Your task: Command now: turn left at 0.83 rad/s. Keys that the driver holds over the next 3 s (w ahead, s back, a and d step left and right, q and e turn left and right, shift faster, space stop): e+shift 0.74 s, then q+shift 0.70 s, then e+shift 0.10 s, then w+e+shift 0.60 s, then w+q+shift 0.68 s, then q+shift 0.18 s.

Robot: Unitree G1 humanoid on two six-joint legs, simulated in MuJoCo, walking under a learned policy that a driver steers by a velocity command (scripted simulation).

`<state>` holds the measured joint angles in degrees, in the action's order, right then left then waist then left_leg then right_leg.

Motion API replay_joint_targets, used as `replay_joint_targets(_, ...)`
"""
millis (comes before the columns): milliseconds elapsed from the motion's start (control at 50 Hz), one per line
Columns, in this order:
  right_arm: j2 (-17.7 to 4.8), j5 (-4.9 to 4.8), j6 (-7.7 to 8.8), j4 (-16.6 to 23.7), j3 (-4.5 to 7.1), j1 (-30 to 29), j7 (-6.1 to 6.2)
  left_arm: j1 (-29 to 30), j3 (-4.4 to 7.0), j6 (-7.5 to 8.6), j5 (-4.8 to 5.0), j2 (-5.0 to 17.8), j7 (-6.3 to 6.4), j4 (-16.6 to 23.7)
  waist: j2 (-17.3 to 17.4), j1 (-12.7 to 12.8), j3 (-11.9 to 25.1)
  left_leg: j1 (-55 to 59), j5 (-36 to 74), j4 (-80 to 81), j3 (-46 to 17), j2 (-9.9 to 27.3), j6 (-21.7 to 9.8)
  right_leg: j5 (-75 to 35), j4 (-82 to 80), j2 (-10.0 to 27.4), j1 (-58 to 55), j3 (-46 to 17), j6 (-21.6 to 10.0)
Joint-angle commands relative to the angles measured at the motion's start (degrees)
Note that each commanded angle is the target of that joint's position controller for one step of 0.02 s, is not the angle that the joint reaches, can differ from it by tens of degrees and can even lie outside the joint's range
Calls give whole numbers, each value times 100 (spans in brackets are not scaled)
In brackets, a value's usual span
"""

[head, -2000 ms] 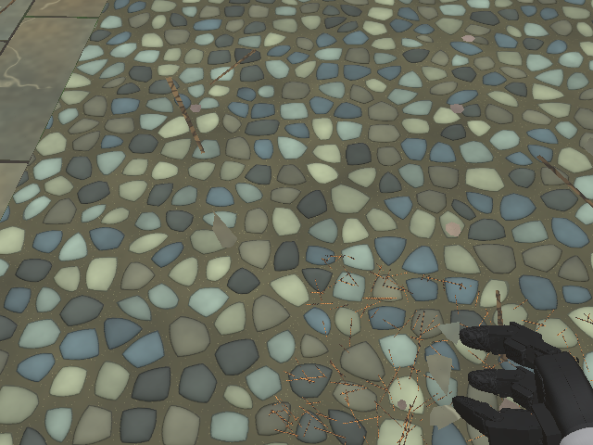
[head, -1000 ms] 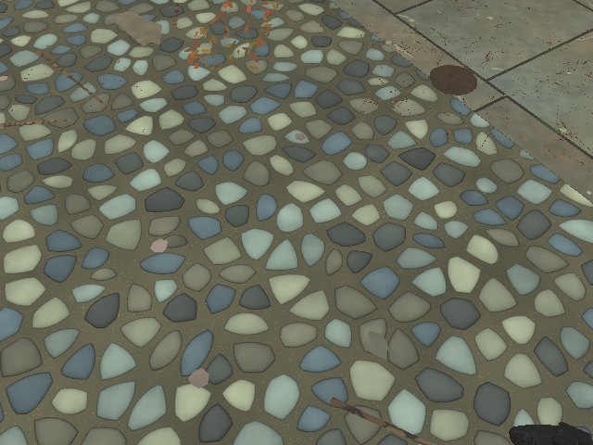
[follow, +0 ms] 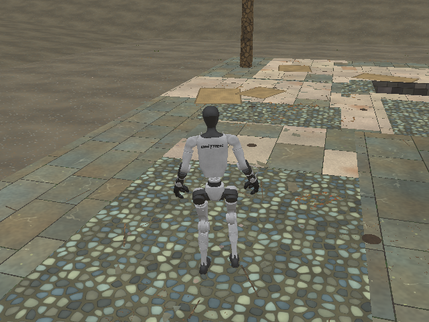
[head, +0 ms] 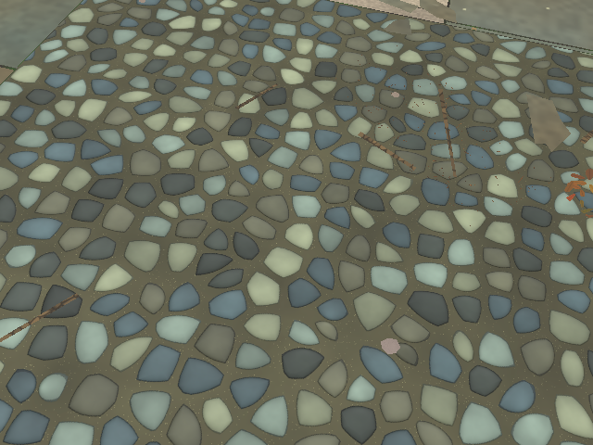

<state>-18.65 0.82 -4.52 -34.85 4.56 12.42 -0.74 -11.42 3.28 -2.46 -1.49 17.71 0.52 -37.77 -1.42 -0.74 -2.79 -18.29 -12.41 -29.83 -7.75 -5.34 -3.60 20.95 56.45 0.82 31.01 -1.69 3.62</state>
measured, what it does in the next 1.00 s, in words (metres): steps on the spot, turning right: right foot, then left foot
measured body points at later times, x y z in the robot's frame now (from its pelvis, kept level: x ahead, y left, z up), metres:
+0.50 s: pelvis +0.00 +0.00 +0.00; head +0.04 -0.02 +0.45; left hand +0.15 +0.27 -0.11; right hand +0.11 -0.30 -0.10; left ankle +0.00 +0.11 -0.72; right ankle +0.04 -0.12 -0.74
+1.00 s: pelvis -0.01 +0.00 +0.00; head +0.01 -0.02 +0.45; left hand +0.25 +0.14 -0.10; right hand -0.08 -0.26 -0.13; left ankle +0.01 +0.10 -0.72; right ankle -0.07 -0.10 -0.74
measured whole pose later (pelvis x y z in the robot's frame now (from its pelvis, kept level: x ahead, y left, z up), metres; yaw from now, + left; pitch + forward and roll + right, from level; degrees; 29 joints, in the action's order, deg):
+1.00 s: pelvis -0.01 +0.00 +0.00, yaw -23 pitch +0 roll +0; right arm -15.3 0.0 -1.1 -44.4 1.5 18.1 -0.4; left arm -5.4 1.0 -3.4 -1.1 13.2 0.8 -40.9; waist 1.4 -4.3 -3.7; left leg -15.9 -25.2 -37.9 2.4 0.1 -1.6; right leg 15.8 26.6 -0.7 10.8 0.3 -0.9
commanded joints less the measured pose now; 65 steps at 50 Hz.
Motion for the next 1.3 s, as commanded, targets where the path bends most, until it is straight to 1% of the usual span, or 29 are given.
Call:
replay_joint_targets(20, -940, 25, 89, 333, 289, 22, 11, 141, 46, 77, 46, 338, 10, 378, 838, -123, 749, 1153, 1463, 703, -1685, 1353, -965, 32, -548, -101, 318, -114, -81)
replay_joint_targets(120, -520, 81, 133, 147, 60, -86, 32, -128, -24, 69, 144, 247, 44, 193, 1017, -99, 892, 626, 2486, 479, -1485, 1377, -749, 119, -1739, -108, -1303, 204, -348)
replay_joint_targets(160, -147, -2, 173, 30, -150, -224, 110, -295, -157, 111, 95, -101, 31, 52, 670, 153, 815, 101, 1261, 482, -1249, 1187, -338, -1019, -3559, 2, -2491, 50, -496)
replay_joint_targets(180, -32, 69, 204, -35, -190, 79, 140, -47, -147, 175, -19, 170, 44, 127, -78, -105, 686, -63, 320, -26, -830, 783, -57, -1078, -4042, 630, -2574, -1051, -618)
replay_joint_targets(200, -211, 64, 195, -20, -135, 366, 146, 413, 4, 209, -3, 894, 4, 303, -874, -435, 413, -196, -761, -189, -21, 38, 183, -1925, -4123, 1460, -2033, -2195, -1102)
replay_joint_targets(220, -456, 86, 175, -94, -88, 180, 190, 289, 58, 193, 62, 861, -82, 204, -993, -226, 343, 171, -1092, -233, 266, 126, 254, -1921, -4126, 1541, -1582, -2421, -1422)
replay_joint_targets(300, -437, 24, 251, 37, -50, -343, 145, -308, 247, 119, 133, 999, -124, -14, -1014, 182, 268, -662, -1441, -1367, 396, -53, 386, -2400, -3793, 997, -2292, -2418, -1427)
replay_joint_targets(360, -218, -6, 275, 56, -111, -375, 192, -308, 351, 56, 145, 928, -123, -29, -640, 171, 534, -980, -1507, -1746, 320, 5, 537, -2652, -3630, 786, -2631, -2427, -1500)
replay_joint_targets(460, -157, -64, 334, 54, -161, -322, 248, -125, 480, -61, 108, 903, -190, 18, -808, 190, 759, -324, -1276, -802, 346, -119, 468, -1877, -3678, 497, -2296, -2804, -1354)
replay_joint_targets(500, -181, -60, 374, -92, -147, 121, 312, 201, 509, -81, 129, 925, -215, 98, -827, -68, 773, 599, -853, 259, 418, -210, 340, -1395, -3631, 273, -1678, -2835, -1066)
replay_joint_targets(520, -281, -30, 406, -190, -112, 407, 373, 361, 493, -72, 171, 858, -196, 154, -733, -244, 729, 1305, -417, 1088, 338, -34, 254, -720, -3515, 6, -1096, -2695, -753)
replay_joint_targets(540, -805, 36, 428, -173, -1, 430, 441, 167, 413, -41, 188, 534, -163, 206, 158, -119, 715, 1876, -1042, 1836, -759, 1144, -21, 537, -2742, -534, -307, -2112, -381)
replay_joint_targets(560, -1319, 77, 392, 97, 77, -196, 426, -125, 388, -17, 143, 334, -109, 226, 1447, 69, 556, 1557, -1478, 2173, -2395, 2642, -583, 1145, -1165, -1313, 475, -702, -175)
replay_joint_targets(580, -1010, 172, 367, 90, 10, -319, 377, 10, 487, -27, -54, 888, -89, 148, 839, 95, 286, 832, -576, 1976, -1986, 2826, -902, 924, -174, -579, 362, -538, -143)
replay_joint_targets(620, -363, 133, 406, 142, -188, -663, 334, -233, 509, -105, -39, 835, -205, -52, 573, 386, 132, 550, 933, 1577, -708, 2032, -696, 355, 748, -456, 15, -428, -198)
replay_joint_targets(660, -349, 119, 435, 189, -203, -687, 366, -474, 458, -190, 30, 744, -336, -150, 914, 384, 255, 946, 1889, 1313, 69, 1690, -588, 100, 1226, -375, 196, -174, -110)
replay_joint_targets(760, -550, 98, 440, -94, -85, 407, 340, 368, 279, -234, 74, 512, -428, 192, 962, -250, 341, 1950, 2975, 987, 322, 1977, -785, 262, 308, -175, 450, 69, 54)
replay_joint_targets(860, -493, 64, 516, -335, -124, 232, 146, 277, 58, -230, 154, 125, -210, 72, 1209, -86, 521, 1372, 3453, 676, 355, 1825, -818, 623, -1607, -474, -1154, 123, -260)
replay_joint_targets(900, -360, -9, 501, -504, -195, 146, 73, 79, -27, -206, 110, -27, -71, -122, 1224, 125, 437, 1137, 3588, 477, 268, 1549, -629, -367, -3225, -463, -1967, 367, -345)
replay_joint_targets(920, -506, -92, 493, -562, -142, 191, 43, -110, -12, -144, 21, 117, 4, -199, 1102, 235, 431, 764, 3493, 312, 193, 1489, -407, -1487, -4048, -323, -2662, 274, -410)
replay_joint_targets(940, -464, -136, 520, -530, -142, 378, 16, -312, 59, -51, -94, 524, 80, -237, 709, 186, 799, 239, 2641, 191, 138, 1397, -136, -1936, -4023, 384, -3571, -324, -531)
replay_joint_targets(960, -68, -110, 543, -348, -220, 532, -19, -501, 120, -10, -144, 1004, 132, -182, -568, 95, 1086, -676, -14, -519, 471, 941, 101, -4266, -3549, 1859, -4429, -1417, -853)
replay_joint_targets(980, -155, -134, 425, -396, -192, 422, 24, -143, 214, -27, 103, 1114, 156, -197, -1402, 271, 893, -640, -2087, -1295, 929, 441, 178, -4586, -3414, 2164, -3380, -1232, -1624)
replay_joint_targets(1000, -481, -95, 324, -459, -66, 293, 41, 14, 163, 0, 80, 846, 141, -89, -954, 330, 579, -893, -2253, -2411, 773, 427, 235, -4355, -3573, 2036, -3126, -1073, -1777)
replay_joint_targets(1040, -499, -70, 190, -583, 57, 450, 11, 499, 16, -9, 38, 448, 169, -8, -684, 33, 231, -937, -1818, -3177, 704, 488, 351, -3898, -3705, 1594, -2532, -294, -1513)
replay_joint_targets(1080, -355, -27, 99, -629, 61, 573, -53, 669, -7, 8, 7, 362, 222, 25, -798, -62, 129, -925, -1465, -3176, 874, 529, 506, -3428, -3779, 1386, -2382, 126, -1383)
replay_joint_targets(1180, -94, -37, 31, -286, -3, 118, -222, 531, 66, 88, -26, 482, 192, -35, -862, 131, 168, -613, -1176, -1953, 1100, 742, 506, -2693, -3638, 1612, -2393, 472, -1342)
replay_joint_targets(1260, -203, -72, 45, -111, 58, 133, -256, 466, 185, 143, 0, 725, 67, -68, -831, 88, 378, -12, -1087, -1060, 1400, 628, 269, -2562, -3118, 1883, -2349, 618, -1109)
replay_joint_targets(1300, -327, 24, 150, -251, 127, 593, -177, 333, 210, 136, 76, 675, -10, -137, -30, -229, 528, 981, -83, 136, 1033, 518, 67, -1458, -1875, 1588, -1693, 1087, -585)
Next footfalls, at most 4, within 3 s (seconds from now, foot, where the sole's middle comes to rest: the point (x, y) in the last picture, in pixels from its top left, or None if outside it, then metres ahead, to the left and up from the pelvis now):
0.18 right None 0.08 -0.12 -0.77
0.54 left None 0.05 0.09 -0.77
0.94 right None -0.04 -0.11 -0.77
1.30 left None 0.04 0.11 -0.77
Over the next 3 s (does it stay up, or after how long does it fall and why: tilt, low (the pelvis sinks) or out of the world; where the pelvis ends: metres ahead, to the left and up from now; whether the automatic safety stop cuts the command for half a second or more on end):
stays up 0.95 -0.41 -0.02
